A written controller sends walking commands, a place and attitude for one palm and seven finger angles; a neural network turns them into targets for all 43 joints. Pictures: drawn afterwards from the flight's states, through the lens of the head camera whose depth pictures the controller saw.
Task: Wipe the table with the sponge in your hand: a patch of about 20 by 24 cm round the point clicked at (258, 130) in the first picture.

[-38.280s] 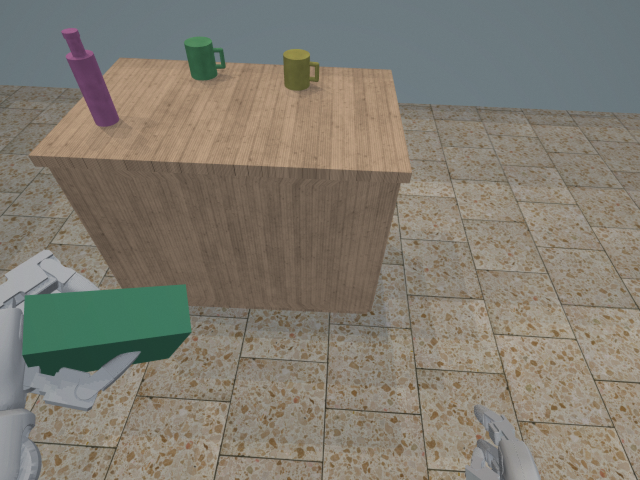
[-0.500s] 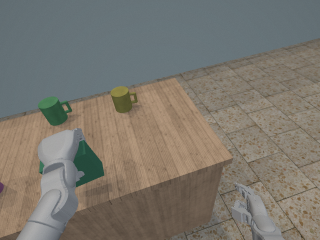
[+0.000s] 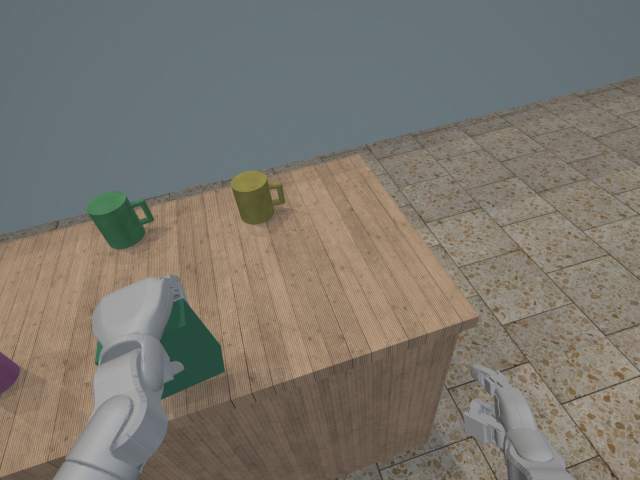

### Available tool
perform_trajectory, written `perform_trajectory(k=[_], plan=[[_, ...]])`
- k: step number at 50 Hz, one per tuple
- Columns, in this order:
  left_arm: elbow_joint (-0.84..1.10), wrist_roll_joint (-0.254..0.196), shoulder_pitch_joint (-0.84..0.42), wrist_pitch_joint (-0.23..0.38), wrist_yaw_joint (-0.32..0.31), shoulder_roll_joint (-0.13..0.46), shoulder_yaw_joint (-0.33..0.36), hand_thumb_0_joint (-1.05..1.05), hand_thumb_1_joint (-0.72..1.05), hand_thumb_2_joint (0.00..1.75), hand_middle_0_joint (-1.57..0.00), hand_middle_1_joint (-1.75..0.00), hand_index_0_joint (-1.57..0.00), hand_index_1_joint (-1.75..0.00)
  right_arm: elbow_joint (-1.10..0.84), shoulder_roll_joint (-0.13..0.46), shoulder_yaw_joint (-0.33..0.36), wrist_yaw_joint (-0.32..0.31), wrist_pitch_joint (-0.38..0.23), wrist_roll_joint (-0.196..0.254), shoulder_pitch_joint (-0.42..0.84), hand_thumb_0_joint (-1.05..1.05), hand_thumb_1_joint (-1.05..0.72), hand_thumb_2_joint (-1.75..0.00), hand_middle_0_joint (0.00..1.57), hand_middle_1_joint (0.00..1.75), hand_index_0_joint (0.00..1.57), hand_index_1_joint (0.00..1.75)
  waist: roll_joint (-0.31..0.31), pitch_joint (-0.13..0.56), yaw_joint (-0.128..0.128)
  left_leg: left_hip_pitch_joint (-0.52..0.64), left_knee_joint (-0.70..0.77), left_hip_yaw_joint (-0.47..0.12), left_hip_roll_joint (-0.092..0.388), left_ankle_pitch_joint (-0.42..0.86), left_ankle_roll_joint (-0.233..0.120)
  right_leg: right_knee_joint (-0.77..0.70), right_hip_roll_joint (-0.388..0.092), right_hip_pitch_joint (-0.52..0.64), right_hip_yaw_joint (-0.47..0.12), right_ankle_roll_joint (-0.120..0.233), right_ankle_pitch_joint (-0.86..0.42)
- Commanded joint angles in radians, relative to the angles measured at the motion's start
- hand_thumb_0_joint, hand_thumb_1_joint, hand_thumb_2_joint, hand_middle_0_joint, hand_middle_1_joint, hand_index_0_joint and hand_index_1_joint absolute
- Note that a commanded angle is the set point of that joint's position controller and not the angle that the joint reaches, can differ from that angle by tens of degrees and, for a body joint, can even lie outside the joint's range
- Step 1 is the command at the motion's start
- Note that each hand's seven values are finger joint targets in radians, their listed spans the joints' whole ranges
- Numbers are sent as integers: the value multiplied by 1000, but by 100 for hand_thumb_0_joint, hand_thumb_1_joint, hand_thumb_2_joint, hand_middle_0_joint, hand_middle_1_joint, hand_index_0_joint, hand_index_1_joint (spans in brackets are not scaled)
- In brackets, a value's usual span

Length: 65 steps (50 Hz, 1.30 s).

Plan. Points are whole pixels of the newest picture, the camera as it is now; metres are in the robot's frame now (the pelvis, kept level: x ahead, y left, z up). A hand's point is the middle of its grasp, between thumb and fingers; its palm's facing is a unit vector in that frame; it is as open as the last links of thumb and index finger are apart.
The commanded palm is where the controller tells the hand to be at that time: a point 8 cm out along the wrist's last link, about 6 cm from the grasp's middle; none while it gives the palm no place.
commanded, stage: move the sponge above the wiping area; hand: left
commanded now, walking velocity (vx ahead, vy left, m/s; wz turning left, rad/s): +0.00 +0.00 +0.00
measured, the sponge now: (172, 360) +0.25 +0.25 +0.01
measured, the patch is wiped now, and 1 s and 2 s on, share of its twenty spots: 0.00 0.00 0.00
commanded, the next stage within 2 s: lower the sponge onto the table in 0.64 s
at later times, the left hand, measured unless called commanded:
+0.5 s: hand (190, 344) +0.26 +0.22 +0.05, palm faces -0.07 -0.19 -0.98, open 8.9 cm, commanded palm +0.23 +0.23 +0.14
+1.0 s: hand (181, 340) +0.25 +0.22 +0.07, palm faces +0.02 -0.12 -0.99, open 8.9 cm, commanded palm +0.22 +0.23 +0.14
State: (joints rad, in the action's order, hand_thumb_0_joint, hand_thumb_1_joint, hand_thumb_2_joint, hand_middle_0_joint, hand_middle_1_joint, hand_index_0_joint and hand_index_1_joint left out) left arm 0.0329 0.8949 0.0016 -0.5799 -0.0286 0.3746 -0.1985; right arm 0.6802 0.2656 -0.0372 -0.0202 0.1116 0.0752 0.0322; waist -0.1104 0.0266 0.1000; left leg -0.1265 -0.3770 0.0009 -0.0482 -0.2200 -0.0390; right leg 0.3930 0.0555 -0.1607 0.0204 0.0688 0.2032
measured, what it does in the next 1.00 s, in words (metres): stands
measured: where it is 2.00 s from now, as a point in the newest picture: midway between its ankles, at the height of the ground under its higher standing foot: outside the picture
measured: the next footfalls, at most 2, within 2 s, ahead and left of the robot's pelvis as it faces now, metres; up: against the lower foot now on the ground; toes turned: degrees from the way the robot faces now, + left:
none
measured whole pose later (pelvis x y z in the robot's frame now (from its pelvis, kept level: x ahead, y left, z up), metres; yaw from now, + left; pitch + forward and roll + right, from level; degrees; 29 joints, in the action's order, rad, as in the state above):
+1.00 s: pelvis +0.00 -0.02 +0.00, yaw -1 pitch -3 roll +1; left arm 0.07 0.94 0.05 -0.42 -0.06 0.39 -0.23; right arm 0.69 0.27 -0.03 -0.04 0.10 0.05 0.03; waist -0.09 0.01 0.13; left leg -0.11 -0.39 0.00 -0.03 -0.23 -0.02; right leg 0.40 0.08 -0.14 0.02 0.09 0.20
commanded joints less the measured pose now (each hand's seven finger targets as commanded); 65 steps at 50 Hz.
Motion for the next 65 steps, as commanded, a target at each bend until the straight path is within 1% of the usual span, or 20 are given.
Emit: perform_trajectory(k=[1, 4, 6, 7, 11, 14, 17, 22, 26, 27, 31, 37, 42, 46, 47, 51, 57, 58, 61, 65], plan=[[257, 72, -277, 88, -11, 221, 103, 0, 10, 130, -120, -160, -120, -160, -191, 93, 26, -14, -54, -15, 229, 0, -90, -90, 20, 30, 20, 30, 117, 222, 6, 7, 18, -96, 10, 200, -20, -33, -31, 114, -165, 13, -174], [306, 113, -335, 177, -71, 228, 133, 0, 10, 130, -120, -160, -120, -160, -181, 70, 28, -22, -70, -31, 209, 0, -90, -90, 20, 30, 20, 30, 63, 276, 27, 31, 18, -103, 13, 259, -10, -14, -23, 146, -156, 25, -226], [305, 125, -348, 199, -120, 298, 209, 0, 10, 130, -120, -160, -120, -160, -160, 76, 31, -22, -76, -34, 206, 0, -90, -90, 20, 30, 20, 30, 15, 271, 40, 35, 29, -113, 15, 255, -2, -24, -11, 150, -187, 38, -219], [275, 119, -332, 189, -135, 240, 173, 0, 10, 130, -120, -160, -120, -160, -163, 63, 29, -22, -78, -30, 208, 0, -90, -90, 20, 30, 20, 30, 13, 256, 39, 27, 30, -102, 14, 261, -1, -26, -17, 146, -163, 36, -216], [144, 65, -313, 98, -142, 204, 155, 0, 10, 130, -120, -160, -120, -160, -141, 79, 28, -13, -69, -5, 248, 0, -90, -90, 20, 30, 20, 30, 50, 153, 26, 10, 56, -97, 14, 191, 11, -73, -19, 87, -174, 34, -117], [119, 25, -247, 23, -89, 94, 41, 0, 10, 130, -120, -160, -120, -160, -160, 84, 27, -6, -58, 6, 265, 0, -90, -90, 20, 30, 20, 30, 81, 150, 12, -10, 55, -83, 13, 196, 8, -66, -33, 101, -138, 18, -150], [145, 21, -205, -8, -27, 60, -9, 0, 10, 130, -120, -160, -120, -160, -188, 92, 22, -1, -42, 8, 265, 0, -90, -90, 20, 30, 20, 30, 107, 167, 0, -16, 45, -85, 10, 204, -3, -51, -35, 113, -129, 15, -171], [292, 90, -318, 95, -18, 137, 25, 0, 10, 130, -120, -160, -120, -160, -206, 81, 26, 0, -48, -14, 231, 0, -90, -90, 20, 30, 20, 30, 89, 273, 10, 21, 21, -99, 11, 235, -19, -17, -26, 142, -137, 20, -197], [326, 119, -309, 182, -115, 289, 198, 0, 10, 130, -120, -160, -120, -160, -176, 78, 33, -8, -66, -33, 215, 0, -90, -90, 20, 30, 20, 30, 50, 288, 53, 25, 30, -119, 17, 257, -6, -11, -11, 181, -191, 36, -243], [312, 113, -310, 180, -132, 232, 167, 0, 10, 130, -120, -160, -120, -160, -175, 66, 30, -8, -68, -30, 212, 0, -90, -90, 20, 30, 20, 30, 62, 283, 43, 15, 28, -103, 14, 275, -2, -7, -15, 185, -171, 35, -265], [232, 53, -225, 114, -156, 230, 198, 0, 10, 130, -120, -160, -120, -160, -153, 80, 33, 2, -57, -13, 246, 0, -90, -90, 20, 30, 20, 30, 81, 183, 47, 15, 38, -93, 10, 247, 6, -52, -21, 146, -204, 36, -236], [189, 0, -124, -10, -53, 71, 23, 0, 10, 130, -120, -160, -120, -160, -189, 91, 27, 9, -36, 11, 271, 0, -90, -90, 20, 30, 20, 30, 77, 131, 7, -16, 32, -77, 8, 219, -6, -53, -35, 115, -158, 17, -221], [298, 62, -267, 57, -22, 203, 87, 0, 10, 130, -120, -160, -120, -160, -197, 89, 24, -10, -38, -10, 249, 0, -90, -90, 20, 30, 20, 30, 99, 247, 1, 6, 5, -81, -2, 214, -23, -31, -37, 157, -177, 11, -224], [323, 110, -325, 163, -85, 292, 186, 0, 10, 130, -120, -160, -120, -160, -175, 80, 28, -26, -65, -28, 227, 0, -90, -90, 20, 30, 20, 30, 73, 258, 29, 43, 7, -95, 0, 217, -17, -49, -26, 149, -216, 26, -210], [299, 105, -312, 174, -100, 227, 140, 0, 10, 130, -120, -160, -120, -160, -179, 64, 27, -28, -74, -27, 218, 0, -90, -90, 20, 30, 20, 30, 70, 241, 22, 30, 9, -85, 0, 215, -17, -49, -30, 145, -191, 22, -205], [192, 82, -272, 135, -135, 253, 193, 0, 10, 130, -120, -160, -120, -160, -149, 81, 31, -19, -74, -12, 237, 0, -90, -90, 20, 30, 20, 30, 55, 172, 29, 10, 30, -84, -2, 184, -4, -76, -29, 121, -224, 30, -170], [126, 7, -106, 16, -51, 131, 83, 0, 10, 130, -120, -160, -120, -160, -181, 92, 29, -7, -55, 5, 262, 0, -90, -90, 20, 30, 20, 30, 112, 140, 13, -42, 25, -66, -5, 168, -11, -61, -44, 136, -184, 4, -183], [121, 16, -146, 15, -35, 164, 90, 0, 10, 130, -120, -160, -120, -160, -177, 97, 22, -10, -53, 7, 263, 0, -90, -90, 20, 30, 20, 30, 133, 132, 2, -48, 19, -68, -6, 155, -11, -64, -47, 117, -192, 0, -169], [135, 42, -251, 55, -13, 231, 128, 0, 10, 130, -120, -160, -120, -160, -179, 103, 21, -28, -52, -3, 243, 0, -90, -90, 20, 30, 20, 30, 152, 132, -11, -42, 9, -73, -7, 104, -21, -82, -43, 79, -211, -2, -74], [195, 71, -322, 200, -53, 257, 167, 0, 10, 130, -120, -160, -120, -160, -175, 81, 30, -49, -87, -21, 196, 0, -90, -90, 20, 30, 20, 30, 95, 233, 5, 7, -9, -73, -11, 141, -26, -67, -42, 107, -198, 5, -128]])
